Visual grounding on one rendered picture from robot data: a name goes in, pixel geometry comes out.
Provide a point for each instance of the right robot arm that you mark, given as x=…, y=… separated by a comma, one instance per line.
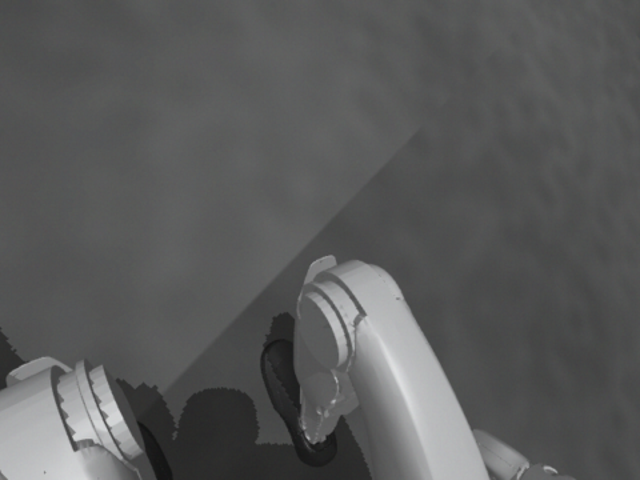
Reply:
x=541, y=471

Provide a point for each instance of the right robot foot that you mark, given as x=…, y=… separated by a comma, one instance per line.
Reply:
x=277, y=367

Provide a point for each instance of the left robot foot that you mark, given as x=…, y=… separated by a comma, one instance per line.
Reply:
x=155, y=455

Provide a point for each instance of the right robot hand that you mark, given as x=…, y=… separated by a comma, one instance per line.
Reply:
x=501, y=460

